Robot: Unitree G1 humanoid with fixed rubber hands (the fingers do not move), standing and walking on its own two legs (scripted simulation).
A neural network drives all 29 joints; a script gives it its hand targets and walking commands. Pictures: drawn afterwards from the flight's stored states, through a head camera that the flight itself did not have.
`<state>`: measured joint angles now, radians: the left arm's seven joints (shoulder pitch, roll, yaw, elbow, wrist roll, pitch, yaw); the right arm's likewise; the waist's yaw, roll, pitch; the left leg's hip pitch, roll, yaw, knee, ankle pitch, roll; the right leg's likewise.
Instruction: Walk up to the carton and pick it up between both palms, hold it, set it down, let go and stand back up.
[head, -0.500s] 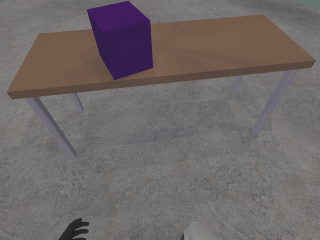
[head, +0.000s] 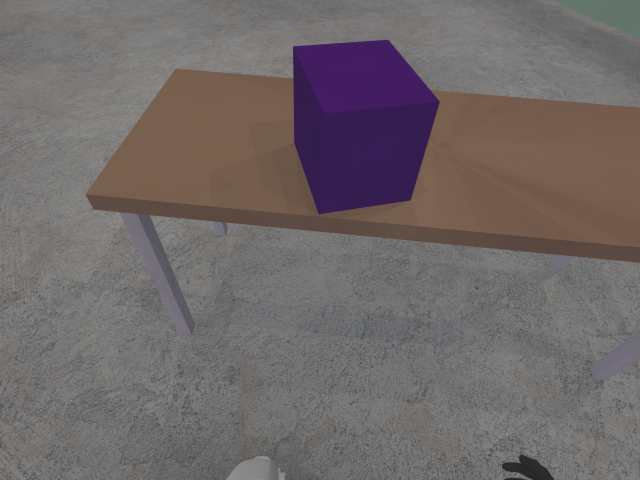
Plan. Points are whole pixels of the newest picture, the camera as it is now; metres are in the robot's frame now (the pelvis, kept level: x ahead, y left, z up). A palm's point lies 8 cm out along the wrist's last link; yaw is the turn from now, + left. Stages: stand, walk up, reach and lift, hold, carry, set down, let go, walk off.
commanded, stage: walk up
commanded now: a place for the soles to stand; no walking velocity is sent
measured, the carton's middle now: (353, 126) +0.75 -0.02 +0.03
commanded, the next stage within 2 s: none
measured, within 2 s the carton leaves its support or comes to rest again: neither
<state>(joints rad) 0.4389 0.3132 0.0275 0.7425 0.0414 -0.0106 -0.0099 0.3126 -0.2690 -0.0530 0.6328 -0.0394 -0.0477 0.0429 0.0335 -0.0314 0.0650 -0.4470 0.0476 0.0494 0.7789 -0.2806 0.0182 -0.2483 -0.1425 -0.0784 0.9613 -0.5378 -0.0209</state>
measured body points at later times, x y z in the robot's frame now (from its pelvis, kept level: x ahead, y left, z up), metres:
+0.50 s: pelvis +0.19 -0.02 +0.01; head +0.20 -0.05 +0.46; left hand +0.29 +0.24 -0.08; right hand +0.22 -0.29 -0.13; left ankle +0.15 +0.10 -0.63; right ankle +0.23 -0.14 -0.70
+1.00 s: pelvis +0.29 +0.02 +0.01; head +0.31 +0.03 +0.45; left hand +0.37 +0.28 -0.12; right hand +0.43 -0.24 -0.10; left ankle +0.36 +0.14 -0.70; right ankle +0.27 -0.11 -0.71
